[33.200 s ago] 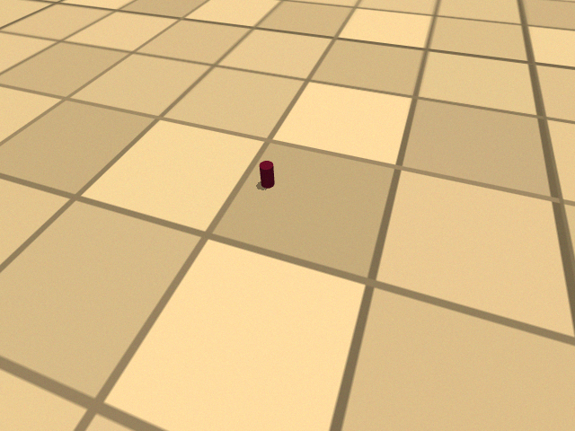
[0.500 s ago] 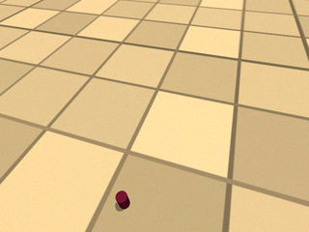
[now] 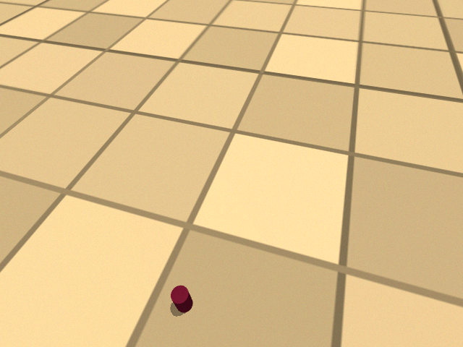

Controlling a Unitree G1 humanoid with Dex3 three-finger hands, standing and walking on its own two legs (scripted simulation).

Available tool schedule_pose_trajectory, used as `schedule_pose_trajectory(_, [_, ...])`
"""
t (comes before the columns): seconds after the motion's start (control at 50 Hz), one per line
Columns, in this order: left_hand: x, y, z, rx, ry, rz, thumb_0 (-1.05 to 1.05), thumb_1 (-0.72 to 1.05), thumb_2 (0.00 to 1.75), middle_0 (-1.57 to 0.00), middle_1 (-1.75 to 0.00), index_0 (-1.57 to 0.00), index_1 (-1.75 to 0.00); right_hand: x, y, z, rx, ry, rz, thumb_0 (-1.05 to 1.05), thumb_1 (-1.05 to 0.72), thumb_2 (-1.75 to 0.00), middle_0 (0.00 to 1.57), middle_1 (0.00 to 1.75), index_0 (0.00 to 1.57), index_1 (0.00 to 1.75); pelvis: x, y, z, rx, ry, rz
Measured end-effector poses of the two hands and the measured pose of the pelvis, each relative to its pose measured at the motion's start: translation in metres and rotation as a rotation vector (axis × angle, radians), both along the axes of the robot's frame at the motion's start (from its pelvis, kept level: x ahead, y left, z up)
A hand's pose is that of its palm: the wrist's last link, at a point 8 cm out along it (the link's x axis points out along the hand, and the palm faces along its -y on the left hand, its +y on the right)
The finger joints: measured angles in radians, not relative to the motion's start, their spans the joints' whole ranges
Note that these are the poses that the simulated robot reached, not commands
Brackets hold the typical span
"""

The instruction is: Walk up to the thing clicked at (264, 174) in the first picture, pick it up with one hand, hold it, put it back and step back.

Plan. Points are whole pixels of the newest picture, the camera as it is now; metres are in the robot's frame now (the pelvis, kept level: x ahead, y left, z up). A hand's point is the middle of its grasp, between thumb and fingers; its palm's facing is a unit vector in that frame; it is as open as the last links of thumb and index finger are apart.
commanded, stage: stand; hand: left
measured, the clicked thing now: (182, 299) +0.42 +0.24 -0.72
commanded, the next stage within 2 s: step back in 0.04 s
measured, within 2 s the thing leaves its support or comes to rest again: neither
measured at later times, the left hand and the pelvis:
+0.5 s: hand out of the picture +0.07 +0.32 -0.18, palm faces -0.04 -0.93 -0.36, open 7.4 cm; pelvis -0.07 +0.06 -0.02, yaw -1 degrees
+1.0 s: hand out of the picture -0.05 +0.29 -0.15, palm faces -0.06 -0.91 -0.41, open 7.4 cm; pelvis -0.17 +0.04 -0.02, yaw -4 degrees
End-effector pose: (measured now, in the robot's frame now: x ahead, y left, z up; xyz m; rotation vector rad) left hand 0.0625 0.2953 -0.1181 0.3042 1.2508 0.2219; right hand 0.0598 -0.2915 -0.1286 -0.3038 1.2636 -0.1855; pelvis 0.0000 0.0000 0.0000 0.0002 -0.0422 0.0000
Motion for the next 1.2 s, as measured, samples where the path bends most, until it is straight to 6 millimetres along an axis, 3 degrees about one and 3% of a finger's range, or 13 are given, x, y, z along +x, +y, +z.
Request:
schedule_pose_trajectory(0.1, [0.005, 0.003, -0.001, 0.002, -0.022, 0.016, 0.0, 0.9, 0.9, -0.21, -0.3, -0.21, -0.3, 0.005, -0.003, -0.001, 0.0, -0.012, -0.013, 0.01, -0.9, -0.9, 0.21, 0.3, 0.2, 0.3, -0.004, 0.001, -0.003, -0.005, 0.006, 0.001])
schedule_pose_trajectory(0.22, [0.009, 0.026, -0.004, 0.033, -0.056, -0.016, 0.0, 0.9, 0.9, -0.21, -0.3, -0.21, -0.3, 0.002, -0.005, 0.003, -0.042, -0.028, -0.021, 0.01, -0.9, -0.9, 0.21, 0.3, 0.2, 0.3, -0.026, 0.016, -0.01, 0.003, 0.015, -0.008])
schedule_pose_trajectory(0.34, [0.026, 0.06, -0.023, 0.038, -0.121, -0.059, 0.0, 0.9, 0.9, -0.21, -0.3, -0.21, -0.3, -0.031, 0.008, 0.004, -0.119, -0.013, -0.015, 0.0, -0.91, -0.9, 0.2, 0.3, 0.2, 0.3, -0.044, 0.044, -0.028, -0.009, 0.027, 0.004])
schedule_pose_trajectory(0.42, [0.023, 0.07, -0.027, 0.03, -0.122, -0.056, 0.0, 0.9, 0.9, -0.21, -0.3, -0.21, -0.3, -0.061, 0.027, 0.01, -0.121, 0.038, -0.017, 0.01, -0.91, -0.9, 0.2, 0.3, 0.2, 0.3, -0.058, 0.054, -0.023, -0.018, 0.017, -0.001])
schedule_pose_trajectory(0.5, [0.005, 0.07, -0.026, 0.013, -0.091, -0.074, 0.0, 0.9, 0.9, -0.2, -0.3, -0.21, -0.3, -0.077, 0.039, 0.016, -0.12, 0.036, -0.035, 0.01, -0.9, -0.9, 0.21, 0.3, 0.2, 0.3, -0.067, 0.059, -0.016, -0.025, 0.028, -0.021])
schedule_pose_trajectory(0.64, [-0.039, 0.068, -0.026, 0.018, -0.018, -0.104, 0.0, 0.9, 0.9, -0.21, -0.3, -0.21, -0.3, -0.087, 0.046, 0.009, -0.096, -0.06, -0.053, 0.01, -0.9, -0.9, 0.21, 0.3, 0.2, 0.3, -0.091, 0.062, -0.019, -0.017, 0.019, -0.068])
schedule_pose_trajectory(0.82, [-0.086, 0.048, -0.017, 0.059, -0.044, -0.128, 0.0, 0.9, 0.9, -0.21, -0.3, -0.21, -0.3, -0.114, 0.022, -0.017, -0.044, -0.129, -0.068, 0.01, -0.9, -0.9, 0.21, 0.3, 0.2, 0.3, -0.136, 0.041, -0.033, -0.026, -0.003, -0.099])
schedule_pose_trajectory(0.92, [-0.113, 0.038, 0.002, 0.062, -0.072, -0.116, 0.0, 0.9, 0.9, -0.21, -0.3, -0.21, -0.3, -0.137, 0.014, -0.009, -0.035, -0.118, -0.077, 0.01, -0.9, -0.9, 0.21, 0.3, 0.2, 0.3, -0.156, 0.035, -0.02, 0.022, 0.003, -0.1])
schedule_pose_trajectory(1.02, [-0.122, 0.038, 0.011, 0.07, -0.138, -0.113, 0.0, 0.9, 0.9, -0.21, -0.3, -0.21, -0.3, -0.166, 0.01, -0.005, -0.06, -0.081, -0.036, 0.01, -0.9, -0.9, 0.21, 0.3, 0.2, 0.3, -0.18, 0.036, -0.017, 0.022, 0.017, -0.068])
schedule_pose_trajectory(1.12, [-0.139, 0.045, 0.003, 0.054, -0.201, -0.107, 0.0, 0.9, 0.9, -0.21, -0.3, -0.21, -0.3, -0.192, 0.016, -0.004, -0.089, -0.05, 0.011, 0.01, -0.9, -0.9, 0.21, 0.3, 0.2, 0.3, -0.21, 0.043, -0.024, 0.011, 0.013, -0.024])
schedule_pose_trajectory(1.2, [-0.163, 0.057, -0.013, 0.028, -0.193, -0.093, 0.0, 0.9, 0.9, -0.21, -0.3, -0.21, -0.3, -0.215, 0.027, -0.001, -0.1, -0.065, 0.027, 0.01, -0.9, -0.9, 0.2, 0.3, 0.2, 0.3, -0.235, 0.051, -0.03, 0.025, -0.01, -0.022])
